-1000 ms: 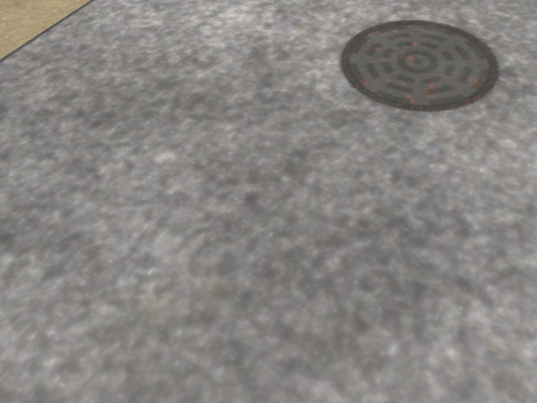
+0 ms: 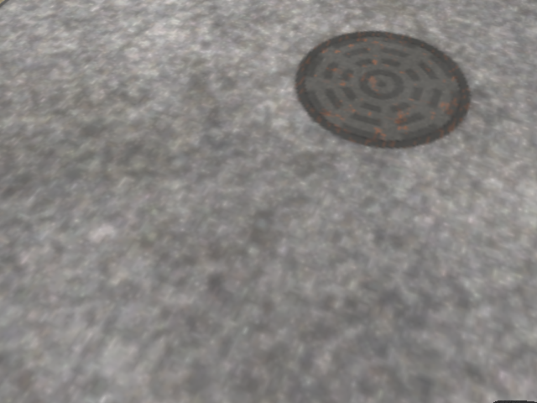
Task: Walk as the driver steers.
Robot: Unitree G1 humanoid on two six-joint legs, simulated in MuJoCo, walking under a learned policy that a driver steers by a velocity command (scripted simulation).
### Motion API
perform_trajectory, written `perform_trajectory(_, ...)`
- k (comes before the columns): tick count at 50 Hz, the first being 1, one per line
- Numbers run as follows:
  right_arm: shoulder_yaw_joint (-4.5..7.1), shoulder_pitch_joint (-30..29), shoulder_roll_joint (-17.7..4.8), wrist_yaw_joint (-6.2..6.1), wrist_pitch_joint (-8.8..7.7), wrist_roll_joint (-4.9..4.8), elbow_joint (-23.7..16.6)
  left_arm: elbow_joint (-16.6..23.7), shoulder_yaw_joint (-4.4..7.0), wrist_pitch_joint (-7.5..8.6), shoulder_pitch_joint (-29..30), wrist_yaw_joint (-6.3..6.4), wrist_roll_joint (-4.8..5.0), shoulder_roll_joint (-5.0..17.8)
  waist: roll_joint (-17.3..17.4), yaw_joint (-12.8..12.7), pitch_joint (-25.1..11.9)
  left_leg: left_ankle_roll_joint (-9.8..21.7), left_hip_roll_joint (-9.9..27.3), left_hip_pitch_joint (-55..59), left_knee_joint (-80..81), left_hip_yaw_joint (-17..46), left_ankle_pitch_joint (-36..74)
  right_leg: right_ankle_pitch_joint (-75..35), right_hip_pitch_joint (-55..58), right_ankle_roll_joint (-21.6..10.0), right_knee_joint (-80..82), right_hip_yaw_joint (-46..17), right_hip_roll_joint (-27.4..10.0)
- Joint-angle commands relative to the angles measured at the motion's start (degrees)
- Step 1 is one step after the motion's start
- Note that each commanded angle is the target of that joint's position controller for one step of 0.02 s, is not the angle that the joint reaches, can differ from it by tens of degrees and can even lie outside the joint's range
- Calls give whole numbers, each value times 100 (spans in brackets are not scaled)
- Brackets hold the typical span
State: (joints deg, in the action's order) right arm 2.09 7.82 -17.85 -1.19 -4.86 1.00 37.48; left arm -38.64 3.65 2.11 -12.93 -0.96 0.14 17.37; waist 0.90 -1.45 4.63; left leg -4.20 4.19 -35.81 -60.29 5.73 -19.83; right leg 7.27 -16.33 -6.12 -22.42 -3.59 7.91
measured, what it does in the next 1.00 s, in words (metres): walks ahead, turning right: left foot, then right foot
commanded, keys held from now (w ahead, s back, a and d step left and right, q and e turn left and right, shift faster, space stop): e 0.70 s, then no key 0.30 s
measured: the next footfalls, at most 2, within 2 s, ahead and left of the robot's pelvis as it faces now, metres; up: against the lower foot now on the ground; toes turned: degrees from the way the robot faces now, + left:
left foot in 0.20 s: +0.25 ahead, +0.14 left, +0.00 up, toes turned -14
right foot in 0.62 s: +0.11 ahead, -0.08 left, +0.00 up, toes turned -25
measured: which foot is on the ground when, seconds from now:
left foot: up 0.00-0.18, down 0.20-0.62, up 0.64-1.00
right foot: down 0.00-0.20, up 0.22-0.60, down 0.62-1.00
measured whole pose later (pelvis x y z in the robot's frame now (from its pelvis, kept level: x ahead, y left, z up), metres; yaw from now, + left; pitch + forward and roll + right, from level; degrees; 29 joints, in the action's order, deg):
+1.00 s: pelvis +0.12 +0.01 +0.00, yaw -31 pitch +1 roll +1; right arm 4.0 8.3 -16.3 -0.9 1.2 -0.5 42.7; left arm -36.1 1.9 -1.8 -9.1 1.0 -0.5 14.7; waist 1.1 -0.3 1.4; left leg -4.5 1.5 -20.0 -40.3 1.8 -20.3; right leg 14.1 -14.9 -3.2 -28.6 -5.0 4.1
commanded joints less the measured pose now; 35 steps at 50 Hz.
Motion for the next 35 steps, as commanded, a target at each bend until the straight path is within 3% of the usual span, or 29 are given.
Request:
perform_trajectory(1,72,591,-314,-58,95,39,-112,404,282,-41,347,144,57,956,-377,291,-998,-209,-312,955,995,-332,913,-3542,-304,-866,262,-747,-1178)
perform_trajectory(3,69,235,-334,-21,113,-14,-174,348,287,-176,234,213,118,941,-546,134,-1168,-218,-486,1177,1657,-298,1585,-2863,-241,-628,89,-849,-1080)
perform_trajectory(6,114,-148,-450,39,119,-84,-293,328,280,-305,140,258,117,899,-698,11,-1170,-158,-619,1213,2354,-92,1520,-1812,69,-488,-221,-1441,-1181)
perform_trajectory(8,206,-58,-591,62,73,-77,-299,387,261,-330,251,271,106,832,-832,135,-1127,-20,-629,1400,2926,42,1394,-1262,324,-352,-553,-1910,-1225)
perform_trajectory(9,243,130,-607,63,25,-62,-255,437,240,-331,405,277,120,767,-883,308,-1082,116,-568,1762,3480,4,1855,-988,295,-198,-828,-1975,-1100)
perform_trajectory(10,296,278,-792,26,-15,9,-261,481,169,-308,317,268,82,524,-665,318,-1210,375,-7,2391,3790,309,2595,-271,78,57,-1415,-1813,-824)
perform_trajectory(11,338,293,-1102,-43,22,103,-370,481,59,-280,-223,253,-53,134,557,8,-1561,952,1325,3444,3584,1441,4582,2359,-733,399,-2756,-1077,-209)
perform_trajectory(12,378,528,-1129,-26,151,188,-221,535,91,-277,-767,230,56,405,1745,-182,-1884,1940,2242,3918,3842,3081,4284,3560,-1692,657,-3814,-563,27)
perform_trajectory(13,325,367,-834,-12,194,88,-348,360,230,-311,-764,245,83,903,1117,-47,-1646,1978,1997,3691,3957,2971,3283,3102,-1925,869,-4587,-607,-352)
perform_trajectory(14,252,247,-556,-22,238,62,-384,327,311,-402,-387,273,124,1081,670,90,-1350,1708,1614,3401,3899,2130,2639,2629,-2036,978,-4917,-485,-496)
perform_trajectory(15,212,38,-462,-30,291,47,-432,297,327,-512,-268,312,140,1008,452,66,-1156,1529,1291,3032,3973,1565,2206,2330,-1968,1071,-5016,-391,-608)
perform_trajectory(16,212,-154,-485,-48,332,22,-430,367,319,-576,-177,328,128,931,533,43,-937,1507,1136,2673,4083,1215,1986,2066,-1920,1127,-5002,-305,-708)
perform_trajectory(18,231,-216,-511,-98,388,72,-380,428,244,-610,-164,308,138,619,787,39,-793,1483,794,2290,4298,501,1942,1735,-1578,1176,-4607,53,-726)
perform_trajectory(22,312,-89,-602,-145,447,37,-265,624,165,-563,145,249,89,426,857,231,-1065,1730,1086,2692,4261,169,2305,1693,-1303,1137,-3556,208,-972)
perform_trajectory(27,418,-198,-817,-68,498,-78,-168,704,191,-582,136,102,83,528,957,231,-1117,1697,1330,2613,4179,-99,2159,1472,-513,852,-2275,519,-1005)
perform_trajectory(29,440,-302,-853,-56,515,-184,-118,630,226,-588,-136,49,75,510,867,22,-1096,1471,1299,2481,3873,-299,1984,907,1,615,-1300,712,-888)
perform_trajectory(30,431,-212,-765,-59,528,-226,-45,529,267,-585,-372,48,61,546,736,-54,-1090,1218,1160,2235,3550,-499,1653,583,453,440,-770,749,-745)
perform_trajectory(31,396,63,-552,-40,546,-207,83,500,347,-574,-545,83,36,767,73,-41,-912,723,834,1575,2750,-943,856,-52,977,165,-117,104,-1000)
perform_trajectory(32,278,141,-181,4,550,97,-134,666,494,-557,-550,200,38,1493,-1928,216,-782,20,-73,-75,902,-1529,-1442,-1798,1622,-631,132,-2169,-2599)
perform_trajectory(33,359,-637,-447,-64,506,56,-362,798,462,-429,-524,151,-203,1503,-1651,-292,-862,13,-457,-442,-137,-505,-1903,-1602,927,-1407,459,-2811,-2981)
perform_trajectory(34,416,-707,-585,-96,511,-65,-339,779,401,-314,-281,133,-257,1327,-1167,-150,-724,105,-335,-455,-544,-248,-1417,-1123,771,-1215,520,-2329,-2691)
perform_trajectory(35,452,-528,-610,-126,531,-85,-230,781,365,-255,61,155,-138,1158,-938,58,-622,150,-273,-487,-526,-180,-863,-844,726,-872,457,-1936,-2361)
Velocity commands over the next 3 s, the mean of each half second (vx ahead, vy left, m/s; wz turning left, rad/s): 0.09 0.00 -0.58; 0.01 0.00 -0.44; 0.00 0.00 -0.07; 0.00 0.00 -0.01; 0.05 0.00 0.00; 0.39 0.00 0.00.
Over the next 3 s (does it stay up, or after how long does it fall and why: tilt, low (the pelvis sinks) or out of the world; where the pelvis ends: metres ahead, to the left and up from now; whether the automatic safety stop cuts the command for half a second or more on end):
stays up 0.28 -0.09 0.00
